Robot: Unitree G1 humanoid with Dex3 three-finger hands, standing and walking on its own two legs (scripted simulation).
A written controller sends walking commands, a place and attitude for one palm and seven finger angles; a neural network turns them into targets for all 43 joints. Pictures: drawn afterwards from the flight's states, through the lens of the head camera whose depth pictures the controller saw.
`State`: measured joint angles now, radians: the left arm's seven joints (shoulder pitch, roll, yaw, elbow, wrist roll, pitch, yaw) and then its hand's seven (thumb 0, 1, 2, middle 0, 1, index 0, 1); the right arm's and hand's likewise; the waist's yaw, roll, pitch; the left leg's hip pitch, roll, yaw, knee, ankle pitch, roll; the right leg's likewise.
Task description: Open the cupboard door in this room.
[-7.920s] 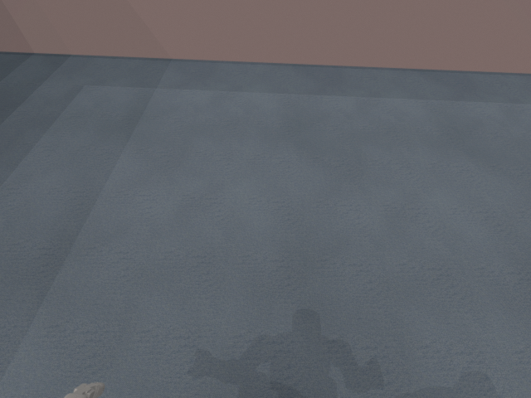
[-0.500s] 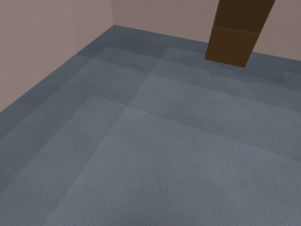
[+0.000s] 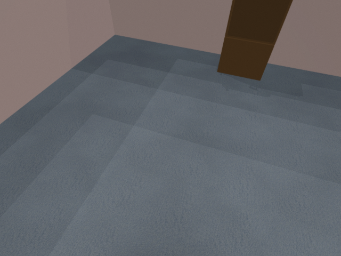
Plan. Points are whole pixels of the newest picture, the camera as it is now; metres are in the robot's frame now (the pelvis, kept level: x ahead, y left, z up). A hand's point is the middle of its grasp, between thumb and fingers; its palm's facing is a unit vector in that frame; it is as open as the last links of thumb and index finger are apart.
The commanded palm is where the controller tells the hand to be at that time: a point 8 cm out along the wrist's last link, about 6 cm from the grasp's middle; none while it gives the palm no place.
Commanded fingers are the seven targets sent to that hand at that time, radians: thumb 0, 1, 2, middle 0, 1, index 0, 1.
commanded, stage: turn or walk to find it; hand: left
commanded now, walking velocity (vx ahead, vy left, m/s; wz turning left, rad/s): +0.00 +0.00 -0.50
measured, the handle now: out of the picture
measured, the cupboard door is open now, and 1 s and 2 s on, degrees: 0 0 0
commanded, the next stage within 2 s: stand and wait in 0.30 s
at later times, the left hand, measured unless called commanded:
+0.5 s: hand out of the picture +0.00 +0.14 -0.17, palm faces -0.06 -0.97 -0.23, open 7.4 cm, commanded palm none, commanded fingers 0.00 0.90 0.90 -0.20 -0.30 -0.20 -0.30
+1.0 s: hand out of the picture +0.06 +0.19 -0.18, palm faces -0.01 -0.97 -0.23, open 7.4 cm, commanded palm none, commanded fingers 0.00 0.90 0.90 -0.20 -0.30 -0.20 -0.30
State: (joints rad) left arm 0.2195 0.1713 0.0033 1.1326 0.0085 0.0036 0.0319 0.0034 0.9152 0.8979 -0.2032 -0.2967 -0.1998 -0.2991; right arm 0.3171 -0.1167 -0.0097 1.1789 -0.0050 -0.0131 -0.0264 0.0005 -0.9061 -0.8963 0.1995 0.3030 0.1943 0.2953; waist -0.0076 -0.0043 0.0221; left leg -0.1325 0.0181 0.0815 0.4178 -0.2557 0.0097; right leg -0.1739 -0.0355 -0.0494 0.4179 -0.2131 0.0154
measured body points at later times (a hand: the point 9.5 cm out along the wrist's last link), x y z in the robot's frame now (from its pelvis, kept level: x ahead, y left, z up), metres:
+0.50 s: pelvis -0.01 -0.03 +0.00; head +0.01 -0.06 +0.44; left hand +0.01 +0.19 -0.15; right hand +0.02 -0.29 -0.17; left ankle -0.02 +0.11 -0.68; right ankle -0.01 -0.11 -0.74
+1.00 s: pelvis +0.01 +0.00 -0.01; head +0.03 +0.00 +0.44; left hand +0.06 +0.24 -0.16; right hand +0.02 -0.23 -0.16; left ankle +0.01 +0.11 -0.74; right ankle -0.01 -0.11 -0.74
